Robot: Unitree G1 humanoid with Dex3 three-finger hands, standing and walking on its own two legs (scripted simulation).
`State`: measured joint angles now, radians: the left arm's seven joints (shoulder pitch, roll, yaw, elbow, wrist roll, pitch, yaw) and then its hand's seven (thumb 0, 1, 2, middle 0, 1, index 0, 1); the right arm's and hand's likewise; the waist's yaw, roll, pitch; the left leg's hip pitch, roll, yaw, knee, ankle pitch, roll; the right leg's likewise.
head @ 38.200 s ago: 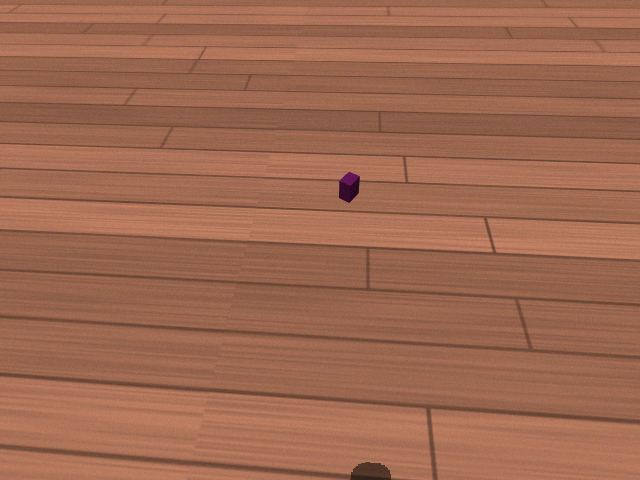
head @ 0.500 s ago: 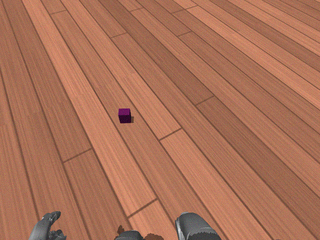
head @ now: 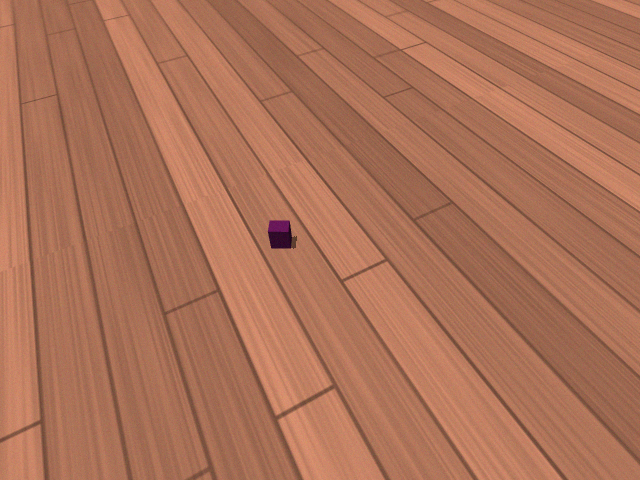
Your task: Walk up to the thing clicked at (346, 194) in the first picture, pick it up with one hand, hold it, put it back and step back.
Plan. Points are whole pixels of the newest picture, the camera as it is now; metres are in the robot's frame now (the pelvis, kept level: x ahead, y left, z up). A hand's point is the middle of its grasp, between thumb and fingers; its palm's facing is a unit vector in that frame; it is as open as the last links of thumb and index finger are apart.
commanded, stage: step back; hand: left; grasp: from above
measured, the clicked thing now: (280, 234) +1.05 +0.24 -0.71
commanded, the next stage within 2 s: stand in 0.80 s
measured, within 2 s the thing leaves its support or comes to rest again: neither
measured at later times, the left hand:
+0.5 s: hand out of the picture +0.11 +0.26 -0.15, palm faces +0.01 -0.93 -0.37, open 7.4 cm
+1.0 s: hand (151, 472) +0.15 +0.26 -0.14, palm faces -0.03 -0.94 -0.34, open 7.4 cm
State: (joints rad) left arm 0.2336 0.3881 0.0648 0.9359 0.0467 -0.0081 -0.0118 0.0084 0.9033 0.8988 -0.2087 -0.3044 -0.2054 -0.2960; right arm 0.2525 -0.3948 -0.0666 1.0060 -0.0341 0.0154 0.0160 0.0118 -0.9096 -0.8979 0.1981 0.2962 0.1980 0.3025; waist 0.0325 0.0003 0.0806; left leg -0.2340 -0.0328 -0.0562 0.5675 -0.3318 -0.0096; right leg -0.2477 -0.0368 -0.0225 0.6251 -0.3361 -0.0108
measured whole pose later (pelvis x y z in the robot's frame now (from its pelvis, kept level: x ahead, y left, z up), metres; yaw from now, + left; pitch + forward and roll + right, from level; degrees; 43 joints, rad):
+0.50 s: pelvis +0.03 +0.00 +0.00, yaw +1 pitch -3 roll +0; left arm 0.17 0.36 0.03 0.98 0.02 -0.04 0.00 0.01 0.90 0.90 -0.21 -0.30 -0.20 -0.30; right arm 0.17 -0.38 -0.06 1.02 -0.03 -0.01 0.01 0.01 -0.91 -0.90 0.20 0.30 0.20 0.30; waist 0.02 0.01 0.09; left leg -0.28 0.02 -0.01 0.57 -0.23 0.00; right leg -0.21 -0.03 -0.05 0.61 -0.34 0.00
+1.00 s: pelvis +0.05 +0.01 +0.02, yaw -1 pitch -3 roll +0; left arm 0.08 0.36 0.00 1.11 0.01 -0.02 0.00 0.01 0.91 0.90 -0.20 -0.30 -0.20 -0.30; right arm 0.03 -0.33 -0.02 1.10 -0.01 -0.01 0.01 0.01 -0.91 -0.90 0.20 0.30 0.20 0.30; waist 0.01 -0.01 0.06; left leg -0.15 0.02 0.03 0.37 -0.18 0.00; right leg -0.07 -0.03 -0.01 0.35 -0.23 0.02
